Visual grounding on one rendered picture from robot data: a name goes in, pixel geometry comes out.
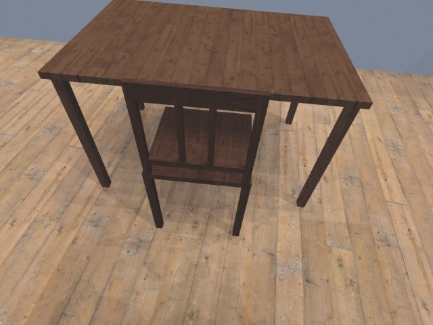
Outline table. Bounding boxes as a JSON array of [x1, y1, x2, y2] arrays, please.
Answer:
[[38, 0, 373, 207]]

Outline chair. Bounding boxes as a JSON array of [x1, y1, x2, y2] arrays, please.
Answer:
[[120, 78, 271, 236]]

